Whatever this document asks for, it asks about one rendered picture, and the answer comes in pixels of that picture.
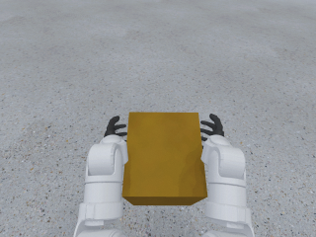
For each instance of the left robot hand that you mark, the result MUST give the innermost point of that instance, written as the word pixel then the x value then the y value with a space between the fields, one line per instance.
pixel 111 128

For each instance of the left robot forearm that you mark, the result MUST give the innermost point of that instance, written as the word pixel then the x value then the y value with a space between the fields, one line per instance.
pixel 102 202

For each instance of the carton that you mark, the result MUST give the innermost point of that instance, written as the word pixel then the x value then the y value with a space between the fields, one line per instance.
pixel 164 164

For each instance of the right robot hand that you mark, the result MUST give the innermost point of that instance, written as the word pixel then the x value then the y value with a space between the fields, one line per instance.
pixel 217 128

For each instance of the right robot forearm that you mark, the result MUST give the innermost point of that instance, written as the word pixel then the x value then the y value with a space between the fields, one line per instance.
pixel 227 199

